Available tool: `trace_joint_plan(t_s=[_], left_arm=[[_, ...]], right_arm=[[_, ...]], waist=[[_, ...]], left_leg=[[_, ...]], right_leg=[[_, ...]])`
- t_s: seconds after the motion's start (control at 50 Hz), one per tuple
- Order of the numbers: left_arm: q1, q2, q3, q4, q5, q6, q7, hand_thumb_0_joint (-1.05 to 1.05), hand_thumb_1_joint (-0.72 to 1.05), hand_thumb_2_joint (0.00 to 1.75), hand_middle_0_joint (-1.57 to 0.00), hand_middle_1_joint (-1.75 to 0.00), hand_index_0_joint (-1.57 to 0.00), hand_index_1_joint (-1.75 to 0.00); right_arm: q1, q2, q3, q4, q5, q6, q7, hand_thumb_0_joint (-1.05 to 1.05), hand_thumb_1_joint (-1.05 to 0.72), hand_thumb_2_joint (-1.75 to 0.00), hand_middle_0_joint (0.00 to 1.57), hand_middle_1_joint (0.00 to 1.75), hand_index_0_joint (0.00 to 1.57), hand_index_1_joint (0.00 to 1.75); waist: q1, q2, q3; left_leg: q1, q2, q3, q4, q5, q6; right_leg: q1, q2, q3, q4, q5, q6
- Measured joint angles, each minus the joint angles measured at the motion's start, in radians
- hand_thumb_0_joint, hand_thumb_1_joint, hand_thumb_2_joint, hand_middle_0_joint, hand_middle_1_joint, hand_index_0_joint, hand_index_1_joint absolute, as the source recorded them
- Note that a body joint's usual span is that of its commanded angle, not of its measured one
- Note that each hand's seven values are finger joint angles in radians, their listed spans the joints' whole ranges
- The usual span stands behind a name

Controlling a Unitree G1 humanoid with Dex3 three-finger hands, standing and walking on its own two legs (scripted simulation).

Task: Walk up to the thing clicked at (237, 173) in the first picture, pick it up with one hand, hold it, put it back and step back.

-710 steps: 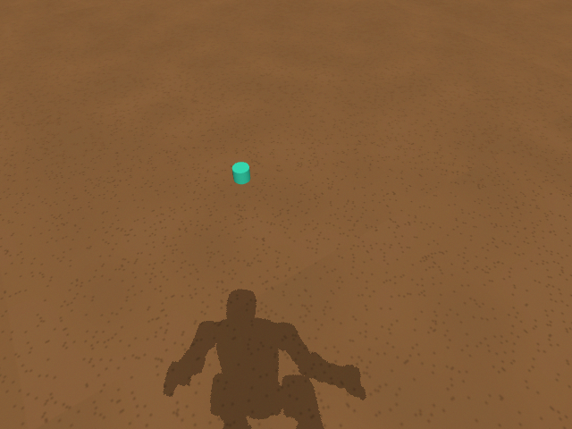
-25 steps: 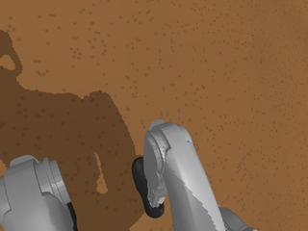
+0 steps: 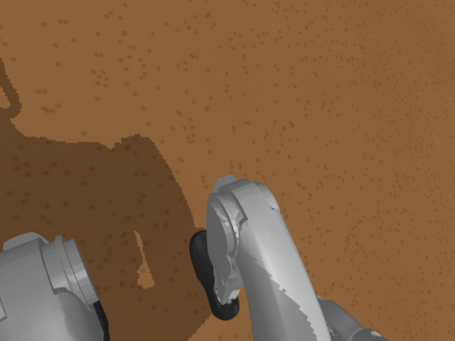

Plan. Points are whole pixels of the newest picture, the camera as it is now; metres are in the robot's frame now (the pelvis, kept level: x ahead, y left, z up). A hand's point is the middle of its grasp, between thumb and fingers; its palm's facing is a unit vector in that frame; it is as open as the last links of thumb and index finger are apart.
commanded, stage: close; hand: left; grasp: from above
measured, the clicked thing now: out of the picture +0.44 +0.34 -0.26
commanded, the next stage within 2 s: settle in 0.98 s
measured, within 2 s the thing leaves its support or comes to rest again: leaves its support in 1.46 s
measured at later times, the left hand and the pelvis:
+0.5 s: hand out of the picture +0.42 +0.34 -0.23, palm faces -0.44 -0.16 -0.88, open 11.6 cm; pelvis +0.00 +0.00 +0.00, yaw +0 degrees
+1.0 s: hand out of the picture +0.42 +0.34 -0.23, palm faces -0.44 -0.16 -0.88, open 11.1 cm; pelvis +0.00 +0.00 +0.00, yaw +0 degrees
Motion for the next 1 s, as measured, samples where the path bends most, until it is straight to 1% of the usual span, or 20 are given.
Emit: trace_joint_plan(t_s=[0.08, 0.2, 0.24, 0.52, 0.7, 1.0], left_arm=[[0.003, 0.000, 0.003, -0.008, 0.003, -0.005, -0.007, 0.00, -0.26, 0.82, -0.23, -0.96, -0.35, -0.93], [0.002, 0.001, -0.005, -0.006, 0.003, -0.008, -0.002, 0.00, -0.23, 0.80, -0.26, -0.94, -0.40, -0.91], [-0.003, 0.001, -0.014, -0.002, 0.002, -0.006, 0.000, 0.00, -0.23, 0.80, -0.27, -0.93, -0.40, -0.90], [-0.013, 0.012, -0.025, 0.011, -0.004, -0.010, 0.008, 0.01, -0.25, 0.81, -0.32, -0.92, -0.44, -0.89], [-0.019, 0.014, -0.040, 0.018, -0.008, -0.006, 0.012, 0.01, -0.25, 0.84, -0.34, -0.93, -0.46, -0.91], [-0.021, 0.022, -0.042, 0.013, -0.013, -0.009, 0.007, 0.01, -0.26, 0.91, -0.36, -0.98, -0.48, -0.96]], right_arm=[[0.001, -0.002, 0.002, -0.006, 0.003, -0.002, 0.000, 0.00, -0.90, -0.90, 0.20, 0.29, 0.20, 0.30], [0.002, -0.002, 0.005, -0.010, 0.003, 0.001, 0.002, 0.00, -0.90, -0.90, 0.20, 0.29, 0.20, 0.30], [0.001, -0.002, 0.006, -0.010, 0.002, 0.000, 0.003, 0.00, -0.90, -0.90, 0.20, 0.29, 0.20, 0.30], [0.002, -0.006, 0.018, -0.021, 0.002, 0.000, -0.004, 0.00, -0.90, -0.90, 0.20, 0.29, 0.20, 0.30], [0.002, -0.005, 0.029, -0.022, 0.001, -0.002, -0.003, 0.00, -0.90, -0.90, 0.20, 0.29, 0.20, 0.30], [0.001, -0.004, 0.041, -0.031, -0.002, -0.002, -0.003, 0.00, -0.90, -0.90, 0.20, 0.29, 0.20, 0.30]], waist=[[0.002, 0.001, 0.002], [0.003, 0.000, -0.002], [0.003, -0.001, -0.002], [0.000, -0.003, 0.005], [-0.003, -0.005, 0.004], [-0.005, -0.008, 0.013]], left_leg=[[0.002, -0.001, 0.000, -0.001, 0.001, 0.000], [0.002, -0.001, -0.001, -0.005, 0.002, 0.000], [0.003, -0.001, 0.000, -0.006, 0.002, 0.000], [0.003, 0.001, -0.001, -0.008, 0.007, 0.003], [0.008, -0.001, -0.004, -0.012, 0.003, 0.001], [0.010, -0.002, -0.007, -0.014, 0.009, 0.000]], right_leg=[[0.004, -0.001, -0.001, -0.002, 0.000, -0.001], [0.005, -0.001, -0.002, -0.006, 0.001, -0.001], [0.005, -0.001, -0.002, -0.007, 0.001, -0.002], [0.006, 0.002, -0.003, -0.013, 0.008, 0.001], [0.012, 0.000, -0.005, -0.017, 0.005, 0.000], [0.015, 0.000, -0.008, -0.020, 0.010, 0.000]])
